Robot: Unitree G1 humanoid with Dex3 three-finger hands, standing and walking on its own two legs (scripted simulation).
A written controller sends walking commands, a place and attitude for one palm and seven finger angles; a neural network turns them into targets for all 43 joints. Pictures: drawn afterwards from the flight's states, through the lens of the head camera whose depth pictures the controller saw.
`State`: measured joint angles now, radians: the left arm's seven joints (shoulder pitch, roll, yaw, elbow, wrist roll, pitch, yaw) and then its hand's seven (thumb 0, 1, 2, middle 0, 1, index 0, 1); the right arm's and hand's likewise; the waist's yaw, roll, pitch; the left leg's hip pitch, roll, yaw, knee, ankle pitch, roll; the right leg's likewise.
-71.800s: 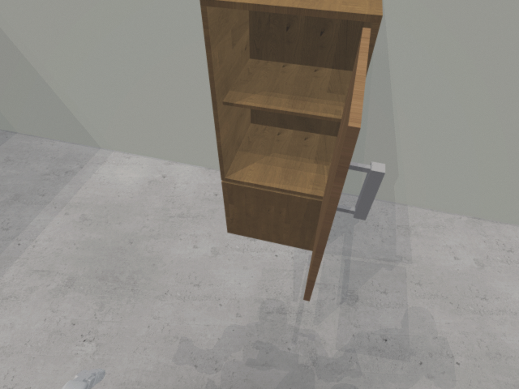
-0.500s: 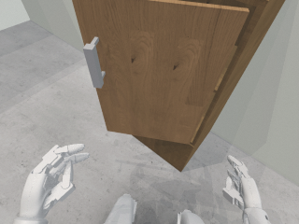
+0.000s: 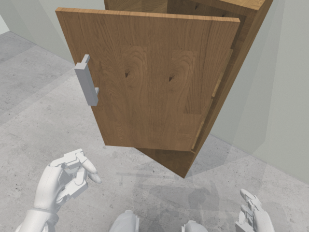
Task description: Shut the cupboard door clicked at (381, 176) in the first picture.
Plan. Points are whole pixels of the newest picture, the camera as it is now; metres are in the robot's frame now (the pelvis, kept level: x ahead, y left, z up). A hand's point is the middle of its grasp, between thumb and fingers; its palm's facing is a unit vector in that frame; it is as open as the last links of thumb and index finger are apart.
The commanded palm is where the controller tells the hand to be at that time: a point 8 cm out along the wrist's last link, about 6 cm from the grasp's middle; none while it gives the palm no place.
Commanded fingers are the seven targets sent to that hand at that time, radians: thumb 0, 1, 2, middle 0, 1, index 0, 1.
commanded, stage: raise the hand and make a fist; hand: left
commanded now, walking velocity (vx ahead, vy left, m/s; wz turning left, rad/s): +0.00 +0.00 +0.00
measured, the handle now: (89, 80) +0.47 +0.22 +0.12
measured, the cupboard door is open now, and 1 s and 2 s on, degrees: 29 29 29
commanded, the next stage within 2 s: bring the fist close to the handle in 0.86 s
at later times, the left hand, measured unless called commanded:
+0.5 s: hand (73, 154) +0.25 +0.18 +0.13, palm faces +0.05 -1.00 -0.08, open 3.1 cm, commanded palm +0.22 +0.22 +0.12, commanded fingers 0.00 0.90 0.90 -1.30 -1.50 -1.30 -1.50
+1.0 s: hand (88, 163) +0.24 +0.16 +0.11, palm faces -0.05 -1.00 -0.05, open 3.1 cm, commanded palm +0.23 +0.22 +0.12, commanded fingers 0.00 0.90 0.90 -1.30 -1.50 -1.30 -1.50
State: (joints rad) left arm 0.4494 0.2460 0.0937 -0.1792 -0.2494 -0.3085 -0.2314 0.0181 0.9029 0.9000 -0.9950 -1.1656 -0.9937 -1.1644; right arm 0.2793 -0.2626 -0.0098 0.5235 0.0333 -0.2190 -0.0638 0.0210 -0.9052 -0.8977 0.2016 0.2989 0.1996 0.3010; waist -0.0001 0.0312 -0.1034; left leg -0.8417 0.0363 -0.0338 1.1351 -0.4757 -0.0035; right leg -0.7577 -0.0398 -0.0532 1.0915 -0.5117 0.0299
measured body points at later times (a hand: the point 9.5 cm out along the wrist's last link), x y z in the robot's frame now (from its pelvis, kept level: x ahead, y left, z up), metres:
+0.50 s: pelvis +0.02 -0.02 +0.03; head +0.05 -0.02 +0.48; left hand +0.24 +0.24 +0.14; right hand +0.20 -0.24 -0.04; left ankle +0.05 +0.12 -0.66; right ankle +0.02 -0.14 -0.66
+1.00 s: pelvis +0.02 -0.02 +0.03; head +0.04 -0.04 +0.48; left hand +0.24 +0.21 +0.11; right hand +0.20 -0.25 -0.04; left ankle +0.05 +0.12 -0.66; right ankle +0.02 -0.14 -0.66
